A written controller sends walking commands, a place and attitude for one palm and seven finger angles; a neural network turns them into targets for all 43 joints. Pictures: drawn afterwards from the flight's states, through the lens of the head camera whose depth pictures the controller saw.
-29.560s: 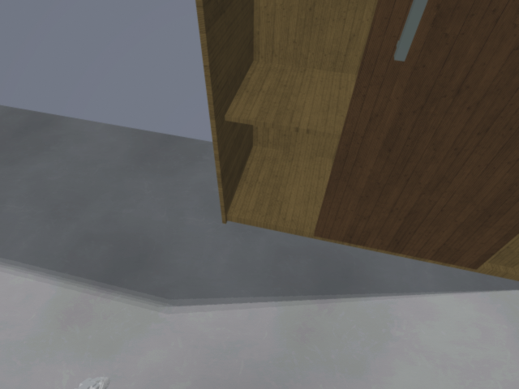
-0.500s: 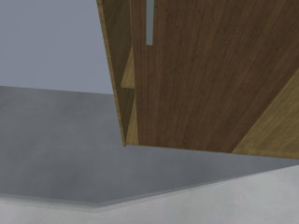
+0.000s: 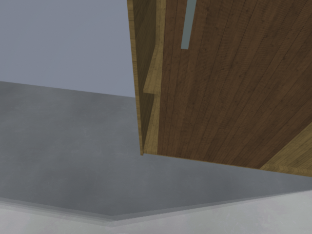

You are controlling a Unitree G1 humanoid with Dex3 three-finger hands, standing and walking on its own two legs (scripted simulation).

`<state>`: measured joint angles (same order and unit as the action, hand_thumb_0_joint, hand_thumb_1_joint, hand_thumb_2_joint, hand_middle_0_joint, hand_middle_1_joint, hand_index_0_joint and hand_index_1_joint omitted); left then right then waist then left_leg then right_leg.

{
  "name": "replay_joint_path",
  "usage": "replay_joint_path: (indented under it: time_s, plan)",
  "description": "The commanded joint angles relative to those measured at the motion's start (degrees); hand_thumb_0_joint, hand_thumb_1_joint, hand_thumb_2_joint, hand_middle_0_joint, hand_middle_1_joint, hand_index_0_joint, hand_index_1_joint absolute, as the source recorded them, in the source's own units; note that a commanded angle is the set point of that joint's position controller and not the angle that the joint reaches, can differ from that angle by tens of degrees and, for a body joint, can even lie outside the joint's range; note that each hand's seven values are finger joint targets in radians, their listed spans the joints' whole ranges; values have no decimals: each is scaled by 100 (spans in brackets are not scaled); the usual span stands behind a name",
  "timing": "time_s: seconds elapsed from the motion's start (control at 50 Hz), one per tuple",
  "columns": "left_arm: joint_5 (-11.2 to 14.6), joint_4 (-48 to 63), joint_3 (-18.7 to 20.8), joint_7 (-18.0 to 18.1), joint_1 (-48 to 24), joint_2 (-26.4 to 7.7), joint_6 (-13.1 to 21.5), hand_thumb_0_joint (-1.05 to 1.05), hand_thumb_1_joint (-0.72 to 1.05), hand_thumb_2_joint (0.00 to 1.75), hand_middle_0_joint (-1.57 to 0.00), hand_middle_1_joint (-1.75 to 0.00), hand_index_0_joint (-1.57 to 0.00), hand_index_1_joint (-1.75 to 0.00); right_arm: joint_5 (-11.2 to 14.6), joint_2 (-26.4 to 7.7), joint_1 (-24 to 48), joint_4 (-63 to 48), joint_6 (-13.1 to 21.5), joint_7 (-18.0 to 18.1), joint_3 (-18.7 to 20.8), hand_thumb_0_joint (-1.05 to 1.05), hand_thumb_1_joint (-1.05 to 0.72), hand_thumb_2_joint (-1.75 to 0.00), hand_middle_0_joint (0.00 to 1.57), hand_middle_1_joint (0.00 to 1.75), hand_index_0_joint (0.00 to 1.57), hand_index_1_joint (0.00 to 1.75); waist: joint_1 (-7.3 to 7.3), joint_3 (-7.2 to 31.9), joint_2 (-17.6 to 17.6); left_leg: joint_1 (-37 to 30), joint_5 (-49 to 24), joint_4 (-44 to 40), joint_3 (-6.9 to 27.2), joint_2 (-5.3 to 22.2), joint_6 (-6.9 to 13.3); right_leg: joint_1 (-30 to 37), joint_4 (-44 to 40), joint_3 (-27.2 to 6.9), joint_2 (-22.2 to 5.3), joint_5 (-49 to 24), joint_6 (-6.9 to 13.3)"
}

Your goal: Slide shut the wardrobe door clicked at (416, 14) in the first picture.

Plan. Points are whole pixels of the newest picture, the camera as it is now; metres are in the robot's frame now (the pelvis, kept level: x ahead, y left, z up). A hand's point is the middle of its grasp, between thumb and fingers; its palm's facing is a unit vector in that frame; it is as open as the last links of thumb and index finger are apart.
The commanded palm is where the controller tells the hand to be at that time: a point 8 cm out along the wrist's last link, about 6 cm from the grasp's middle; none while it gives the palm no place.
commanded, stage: take the last steps up to it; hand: right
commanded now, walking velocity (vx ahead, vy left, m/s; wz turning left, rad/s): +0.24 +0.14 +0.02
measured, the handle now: (190, 4) +0.65 -0.04 +0.26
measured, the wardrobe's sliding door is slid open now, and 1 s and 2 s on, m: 0.10 0.10 0.10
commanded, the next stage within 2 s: come to a stop and stand still in 0.26 s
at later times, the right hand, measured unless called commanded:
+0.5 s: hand (207, 200) +0.26 -0.15 -0.17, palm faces +0.00 +0.97 -0.24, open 7.3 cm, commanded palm none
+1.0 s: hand (203, 214) +0.22 -0.13 -0.17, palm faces +0.01 +0.96 -0.27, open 7.4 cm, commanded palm none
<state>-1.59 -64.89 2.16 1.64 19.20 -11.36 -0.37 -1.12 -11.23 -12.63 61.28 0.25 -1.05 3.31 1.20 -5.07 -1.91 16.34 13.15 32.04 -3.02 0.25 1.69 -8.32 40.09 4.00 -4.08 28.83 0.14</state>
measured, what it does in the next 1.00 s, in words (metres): walks ahead: right foot, then left foot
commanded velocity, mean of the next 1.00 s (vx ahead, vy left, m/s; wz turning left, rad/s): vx -0.04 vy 0.00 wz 0.00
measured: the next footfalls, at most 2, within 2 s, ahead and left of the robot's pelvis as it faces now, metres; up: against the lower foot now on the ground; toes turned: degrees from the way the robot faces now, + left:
right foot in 0.20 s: +0.10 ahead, -0.11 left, +0.00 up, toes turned -7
left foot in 0.46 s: +0.23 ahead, +0.22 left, +0.00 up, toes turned +5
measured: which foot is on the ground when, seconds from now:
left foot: down 0.00-0.20, up 0.22-0.44, down 0.46-0.68, up 0.70-0.92, down 0.94-1.00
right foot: up 0.00-0.18, down 0.20-0.48, up 0.50-0.66, down 0.68-1.00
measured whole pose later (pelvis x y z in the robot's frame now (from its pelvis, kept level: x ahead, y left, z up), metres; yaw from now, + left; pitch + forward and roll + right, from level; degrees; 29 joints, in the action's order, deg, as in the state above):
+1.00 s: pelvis +0.16 +0.07 -0.01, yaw +1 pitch +1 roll -1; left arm -1.0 -50.9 3.0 0.7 10.0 -10.5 0.2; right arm -0.9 -11.0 -13.6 56.8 0.6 2.6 1.6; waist 0.2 -2.4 -0.7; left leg 16.6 22.9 41.2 0.8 2.7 -1.2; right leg -17.8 38.5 9.9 -2.3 19.0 1.8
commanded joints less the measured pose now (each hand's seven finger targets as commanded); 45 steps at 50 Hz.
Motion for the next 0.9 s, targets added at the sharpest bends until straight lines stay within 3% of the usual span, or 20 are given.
replay_joint_path:
  time_s: [0.0,0.14,0.16,0.18,0.2,0.22,0.3,0.38,0.4,0.44,0.46,0.5,0.58,0.62,0.66,0.68,0.74,0.82,0.84,0.88]
  plan:
    - [78,753,179,16,-670,-428,89,0,90,90,-20,-30,-20,-30,-39,-995,-712,47,16,224,222,0,-90,-90,20,30,20,30,-356,-43,1294,-804,1777,-2077,2823,1939,1553,-2415,2564,-389,-268,743,98]
    - [-12,233,92,-5,818,-45,128,0,90,90,-20,-30,-20,-30,1,-596,-73,-108,44,124,149,0,-90,-90,20,30,20,30,411,174,147,882,1282,-1016,773,679,722,577,-1134,379,-24,-1304,0]
    - [-64,103,191,49,1218,-480,198,0,90,90,-20,-30,-20,-30,21,-281,-100,-208,22,69,93,0,-90,-90,20,30,20,30,538,143,-1169,1680,1368,357,380,146,374,1024,-2001,-1189,-973,-624,343]
    - [-147,86,340,129,1658,-1077,237,0,90,90,-20,-30,-20,-30,26,-122,12,-384,31,14,75,0,-90,-90,20,30,20,30,707,253,-2175,2553,2011,2096,-192,-202,80,1318,-2900,-3281,-2546,-281,1129]
    - [-131,155,372,164,1625,-1204,224,0,90,90,-20,-30,-20,-30,-72,-347,533,-607,51,-34,124,0,-90,-90,20,30,20,30,729,20,-914,2791,1890,2860,405,194,94,979,-3024,-3513,-2865,-538,1532]
    - [-132,190,312,174,1465,-1092,279,0,90,90,-20,-30,-20,-30,-105,-374,721,-619,80,-48,136,0,-90,-90,20,30,20,30,547,30,-646,2802,1523,3345,519,319,56,788,-2847,-3275,-2613,-1652,1431]
    - [-130,276,217,184,765,-783,358,0,90,90,-20,-30,-20,-30,7,-118,518,-466,44,-134,88,0,-90,-90,20,30,20,30,186,193,-1053,1757,1007,1786,215,491,-94,733,-2142,-714,-1570,-4396,683]
    - [-43,331,246,140,506,-791,183,0,90,90,-20,-30,-20,-30,24,-129,36,-258,62,-69,58,0,-90,-90,20,30,20,30,-35,501,-757,-300,-385,-349,-606,-74,-156,-7,-1321,-29,-942,-4208,229]
    - [9,344,218,123,501,-642,151,0,90,90,-20,-30,-20,-30,32,-385,-302,-155,100,-7,104,0,-90,-90,20,30,20,30,-200,688,-295,-1186,-1447,-706,-326,127,-147,-435,-845,110,-670,-3824,3]
    - [170,434,144,74,656,-139,57,0,90,90,-20,-30,-20,-30,27,-1143,-691,20,134,185,202,0,-90,-90,20,30,20,30,-220,1019,1106,-2096,-5280,-626,949,1995,590,-1354,106,315,49,-318,-317]
    - [165,462,186,75,680,-130,-15,0,90,90,-20,-30,-20,-30,-10,-1237,-529,-93,90,211,182,0,-90,-90,20,30,20,30,-135,628,776,-1658,-6220,-556,745,2199,693,-1345,497,285,157,480,-282]
    - [166,491,218,111,475,-139,-153,0,90,90,-20,-30,-20,-30,-6,-1135,-110,-146,65,334,227,0,-90,-90,20,30,20,30,-195,743,2452,-1698,-6996,-458,932,2147,936,-1639,1408,-28,89,775,-242]
    - [128,536,270,-35,405,-222,-195,0,90,90,-20,-30,-20,-30,-15,-1103,721,-558,-80,397,328,0,-90,-90,20,30,20,30,66,867,1353,-1218,-5022,-346,556,2018,708,-1101,178,-219,75,-253,-240]
    - [68,432,269,-76,709,-244,-199,0,90,90,-20,-30,-20,-30,30,-959,931,-628,-131,366,286,0,-90,-90,20,30,20,30,291,808,630,-302,-2992,-26,244,1527,279,-9,-1277,27,69,-2241,-219]
    - [-69,799,386,-46,215,-1081,-144,0,90,90,-20,-30,-20,-30,98,-421,653,-778,-288,346,195,0,-90,-90,20,30,20,30,121,581,-1792,702,2170,2043,-122,198,-343,-386,-2387,-1925,-1928,-5191,985]
    - [-68,885,352,39,17,-1038,-117,0,90,90,-20,-30,-20,-30,34,-467,722,-752,-366,364,198,0,-90,-90,20,30,20,30,167,556,-1297,627,2365,3129,462,58,-215,-672,-2303,-1788,-1896,-5054,1157]
    - [-63,990,268,132,-278,-811,-24,0,90,90,-20,-30,-20,-30,25,-351,567,-658,-264,284,172,0,-90,-90,20,30,20,30,-25,683,-524,1306,1707,3386,543,89,-308,497,-1607,-961,-1409,-6330,1141]
    - [-22,956,280,133,-245,-836,-7,0,90,90,-20,-30,-20,-30,31,-290,532,-737,-182,264,48,0,-90,-90,20,30,20,30,99,1007,-752,888,1545,1694,310,113,-292,1217,-1450,-586,-1273,-6306,1020]
    - [90,1229,402,4,-905,-1241,114,0,90,90,-20,-30,-20,-30,98,-492,-149,-473,4,417,10,0,-90,-90,20,30,20,30,-190,1910,-936,1059,1052,986,506,375,-119,1703,-323,-381,-1336,-6741,656]
    - [70,1609,250,-93,-530,-685,71,0,90,90,-20,-30,-20,-30,4,-569,-281,-843,145,420,12,0,-90,-90,20,30,20,30,-136,1634,-332,-60,-1589,50,863,480,82,139,-81,-58,-639,-4475,298]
